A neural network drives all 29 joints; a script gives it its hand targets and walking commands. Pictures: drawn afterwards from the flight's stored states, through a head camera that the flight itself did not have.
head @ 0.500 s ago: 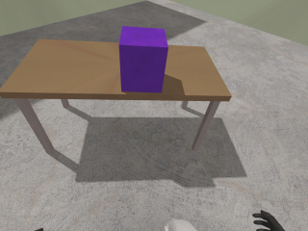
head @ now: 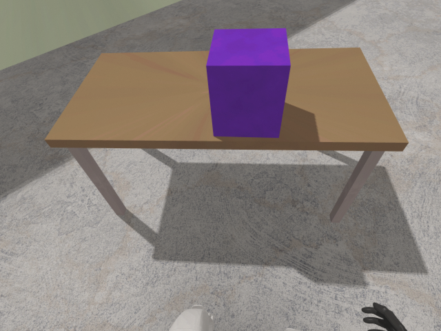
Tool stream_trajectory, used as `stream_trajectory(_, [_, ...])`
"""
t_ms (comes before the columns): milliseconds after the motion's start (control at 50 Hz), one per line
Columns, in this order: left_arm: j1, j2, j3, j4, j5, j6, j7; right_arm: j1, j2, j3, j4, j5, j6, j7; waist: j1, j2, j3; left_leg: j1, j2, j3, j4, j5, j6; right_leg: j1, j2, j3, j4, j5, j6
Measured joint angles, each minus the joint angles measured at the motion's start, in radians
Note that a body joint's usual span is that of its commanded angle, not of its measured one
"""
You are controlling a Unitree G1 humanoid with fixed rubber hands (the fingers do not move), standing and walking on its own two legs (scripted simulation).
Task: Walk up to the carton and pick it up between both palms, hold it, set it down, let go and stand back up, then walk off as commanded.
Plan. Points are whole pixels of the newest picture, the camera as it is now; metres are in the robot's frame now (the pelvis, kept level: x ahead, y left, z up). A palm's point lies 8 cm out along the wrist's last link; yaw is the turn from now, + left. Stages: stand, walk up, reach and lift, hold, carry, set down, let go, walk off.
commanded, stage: walk up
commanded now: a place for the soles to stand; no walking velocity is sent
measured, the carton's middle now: (247, 85) +0.80 -0.02 -0.02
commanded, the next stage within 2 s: none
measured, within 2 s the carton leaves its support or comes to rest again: neither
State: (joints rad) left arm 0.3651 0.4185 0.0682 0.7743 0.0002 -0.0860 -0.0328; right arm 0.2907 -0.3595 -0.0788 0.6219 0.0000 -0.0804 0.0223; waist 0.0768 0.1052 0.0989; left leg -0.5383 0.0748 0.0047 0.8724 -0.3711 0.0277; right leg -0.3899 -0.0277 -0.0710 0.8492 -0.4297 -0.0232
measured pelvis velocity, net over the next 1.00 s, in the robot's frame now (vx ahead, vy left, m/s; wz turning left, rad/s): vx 0.19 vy -0.04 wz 0.00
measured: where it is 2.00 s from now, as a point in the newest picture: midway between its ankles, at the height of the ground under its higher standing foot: (252, 315)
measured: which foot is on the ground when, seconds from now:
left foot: down 0.00-0.38, up 0.40-0.68, down 0.70-1.00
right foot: down 0.00-0.02, up 0.04-0.32, down 0.34-0.72, up 0.74-1.00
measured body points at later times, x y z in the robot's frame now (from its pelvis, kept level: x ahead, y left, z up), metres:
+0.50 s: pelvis +0.09 -0.04 +0.00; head +0.13 -0.04 +0.44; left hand +0.17 +0.29 -0.10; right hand +0.21 -0.35 -0.09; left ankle +0.11 +0.09 -0.65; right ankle +0.13 -0.15 -0.70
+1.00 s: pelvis +0.19 -0.04 -0.01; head +0.20 -0.02 +0.43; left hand +0.31 +0.30 -0.11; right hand +0.31 -0.36 -0.07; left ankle +0.23 +0.09 -0.69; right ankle +0.27 -0.16 -0.68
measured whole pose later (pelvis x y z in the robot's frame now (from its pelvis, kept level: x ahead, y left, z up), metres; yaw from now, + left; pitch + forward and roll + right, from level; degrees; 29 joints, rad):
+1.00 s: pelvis +0.19 -0.04 -0.01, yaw +0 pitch -7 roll +2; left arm 0.24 0.48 0.08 0.80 0.00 -0.06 -0.03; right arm 0.29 -0.37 -0.08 0.63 0.00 -0.09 0.00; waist -0.03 -0.09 0.12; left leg -0.37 0.01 0.02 0.96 -0.47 0.03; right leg -0.50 -0.09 -0.03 1.09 -0.53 -0.02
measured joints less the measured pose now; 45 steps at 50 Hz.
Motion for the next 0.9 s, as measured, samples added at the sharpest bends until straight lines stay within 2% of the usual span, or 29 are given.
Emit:
stream_trajectory(20, [-0.002,0.006,0.000,0.003,0.000,0.008,0.000,0.000,0.000,0.001,0.000,0.000,-0.005,0.000,-0.007,-0.028,0.010,0.013,-0.020,0.013,-0.005,0.060,-0.002,-0.003,-0.021,0.013,0.046,-0.030,-0.011])
stream_trajectory(60, [-0.003,0.006,0.000,0.013,0.000,0.025,0.000,0.000,0.000,0.000,0.001,0.000,-0.007,-0.003,-0.024,-0.081,0.015,0.032,-0.052,0.043,0.029,0.044,-0.003,-0.039,-0.027,0.069,0.203,-0.064,-0.014])
stream_trajectory(120, [-0.018,0.003,0.000,0.030,0.000,0.040,0.000,0.000,0.000,0.001,0.000,0.000,-0.007,-0.007,-0.051,-0.131,0.014,0.082,-0.065,0.062,0.033,0.001,-0.003,-0.078,-0.028,0.067,0.333,-0.066,-0.014])
stream_trajectory(200, [-0.050,0.022,0.000,0.032,0.000,0.038,-0.002,0.000,0.000,0.001,0.000,0.000,-0.007,-0.007,-0.083,-0.180,0.014,0.137,-0.051,0.068,0.033,-0.030,-0.003,-0.097,-0.028,0.065,0.318,-0.066,-0.014])
stream_trajectory(280, [-0.091,0.036,0.001,0.032,0.000,0.037,-0.013,0.000,0.001,0.001,0.000,0.000,-0.007,-0.007,-0.101,-0.202,0.013,0.165,-0.026,0.068,0.033,-0.060,-0.003,-0.097,-0.028,0.065,0.234,-0.066,-0.014])
stream_trajectory(340, [-0.111,0.039,0.005,0.028,0.000,0.029,-0.020,0.000,0.000,0.001,0.000,0.000,-0.007,-0.007,-0.104,-0.201,0.011,0.159,-0.005,0.069,0.036,-0.081,-0.003,-0.089,-0.028,0.064,0.122,-0.059,-0.014])
stream_trajectory(360, [-0.110,0.038,0.005,0.027,0.000,0.020,-0.020,0.000,0.000,0.001,0.001,0.000,-0.004,-0.007,-0.105,-0.191,0.011,0.152,0.005,0.063,0.047,-0.092,-0.003,-0.085,-0.025,0.053,0.091,-0.006,-0.008])
stream_trajectory(400, [-0.099,0.035,0.005,0.020,0.000,-0.004,-0.020,0.001,0.000,0.000,0.002,0.000,0.012,-0.007,-0.113,-0.160,0.012,0.116,0.006,0.011,0.123,-0.158,-0.003,-0.083,-0.013,0.016,0.093,0.034,-0.001])
stream_trajectory(460, [-0.074,0.021,0.006,0.016,0.000,-0.013,-0.016,0.001,-0.003,0.000,0.005,0.000,0.020,-0.012,-0.079,-0.135,0.012,0.049,-0.055,-0.025,0.266,-0.158,-0.003,-0.071,-0.014,0.004,0.087,0.001,-0.002])
stream_trajectory(520, [-0.041,0.008,0.006,0.016,0.000,-0.014,-0.006,0.001,-0.011,0.000,0.005,0.000,0.020,-0.014,-0.041,-0.094,0.012,-0.006,-0.083,-0.026,0.296,-0.133,-0.003,-0.046,-0.014,-0.009,0.057,-0.005,-0.003])
stream_trajectory(640, [0.036,0.010,0.005,0.015,0.000,-0.012,0.006,0.001,-0.012,0.000,0.005,0.000,0.016,-0.014,0.023,-0.027,0.011,-0.063,-0.060,-0.027,0.222,-0.187,-0.003,-0.003,-0.014,-0.037,0.052,-0.050,0.001])
stream_trajectory(700, [0.063,0.013,0.005,0.017,0.000,-0.001,0.007,0.001,-0.013,0.000,0.004,0.000,0.001,-0.014,0.035,-0.025,0.007,-0.038,-0.043,-0.027,0.075,-0.064,-0.003,0.006,-0.024,-0.041,0.071,-0.081,0.014])
stream_trajectory(720, [0.064,0.015,0.005,0.020,0.000,0.007,0.007,0.001,-0.012,0.000,0.004,0.000,-0.008,-0.014,0.029,-0.040,0.015,-0.026,-0.058,-0.017,0.055,0.020,-0.003,0.007,-0.043,-0.035,0.101,-0.101,0.014])
stream_trajectory(740, [0.062,0.014,0.005,0.025,0.000,0.014,0.007,0.001,-0.012,0.000,0.005,0.000,-0.014,-0.014,0.023,-0.064,0.026,-0.012,-0.078,0.002,0.064,0.034,-0.003,-0.003,-0.064,-0.011,0.157,-0.111,0.005])
stream_trajectory(780, [0.059,0.002,0.005,0.035,0.000,0.029,0.007,0.001,-0.012,0.000,0.005,0.000,-0.015,-0.018,-0.003,-0.085,0.029,0.023,-0.096,0.017,0.083,-0.003,0.000,-0.033,-0.065,0.027,0.286,-0.116,0.002])
stream_trajectory(820, [0.040,-0.001,0.005,0.043,0.000,0.036,0.007,0.001,-0.012,0.000,0.005,0.000,-0.015,-0.020,-0.033,-0.097,0.029,0.069,-0.098,0.018,0.083,-0.033,0.005,-0.049,-0.063,0.028,0.353,-0.123,0.002])
stream_trajectory(900, [-0.042,0.028,0.005,0.039,0.000,0.035,0.007,0.001,-0.012,0.000,0.005,0.000,-0.015,-0.023,-0.073,-0.137,0.029,0.127,-0.084,0.018,0.083,-0.065,0.005,-0.097,-0.064,0.034,0.352,-0.119,0.002])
